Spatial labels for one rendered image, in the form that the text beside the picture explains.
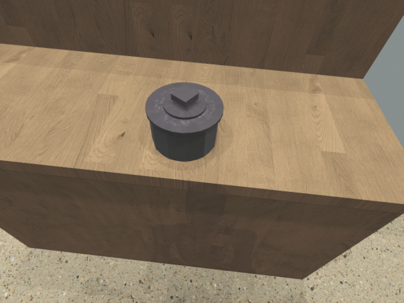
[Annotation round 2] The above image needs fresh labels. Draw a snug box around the knob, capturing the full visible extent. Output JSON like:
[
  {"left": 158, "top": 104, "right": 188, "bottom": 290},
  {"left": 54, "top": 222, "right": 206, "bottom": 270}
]
[{"left": 171, "top": 85, "right": 199, "bottom": 108}]

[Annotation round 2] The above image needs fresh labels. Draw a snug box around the pot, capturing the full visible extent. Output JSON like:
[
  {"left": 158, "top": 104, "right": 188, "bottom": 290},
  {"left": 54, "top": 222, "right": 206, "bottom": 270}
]
[{"left": 150, "top": 122, "right": 218, "bottom": 162}]

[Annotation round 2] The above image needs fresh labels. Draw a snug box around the table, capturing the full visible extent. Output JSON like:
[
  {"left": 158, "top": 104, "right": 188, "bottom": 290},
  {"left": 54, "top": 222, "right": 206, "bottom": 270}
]
[{"left": 0, "top": 0, "right": 404, "bottom": 280}]

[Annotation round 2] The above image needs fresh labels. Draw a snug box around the lid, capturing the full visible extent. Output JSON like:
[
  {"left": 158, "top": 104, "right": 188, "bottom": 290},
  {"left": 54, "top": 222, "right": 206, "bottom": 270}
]
[{"left": 145, "top": 82, "right": 224, "bottom": 136}]

